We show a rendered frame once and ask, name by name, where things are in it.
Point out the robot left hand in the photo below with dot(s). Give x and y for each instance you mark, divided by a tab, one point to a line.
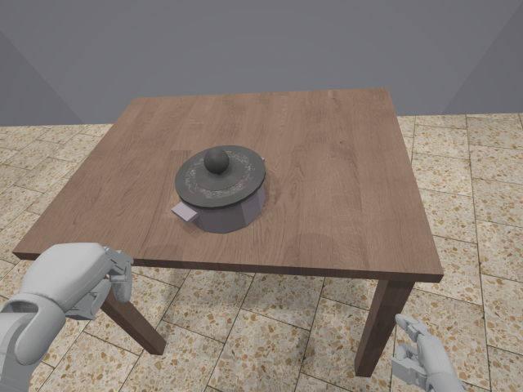
66	273

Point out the robot right hand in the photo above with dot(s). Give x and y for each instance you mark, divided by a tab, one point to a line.
414	366

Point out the table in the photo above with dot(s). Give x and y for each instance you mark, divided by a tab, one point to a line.
341	198

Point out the right robot forearm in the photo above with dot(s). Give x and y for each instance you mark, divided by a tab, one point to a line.
444	382

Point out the pot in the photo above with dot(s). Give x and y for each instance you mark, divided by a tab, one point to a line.
226	220

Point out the knob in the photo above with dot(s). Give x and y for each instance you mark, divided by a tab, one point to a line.
216	161

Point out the lid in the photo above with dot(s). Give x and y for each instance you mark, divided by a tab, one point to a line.
202	189

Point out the left robot forearm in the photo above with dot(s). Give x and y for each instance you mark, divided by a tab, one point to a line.
29	323

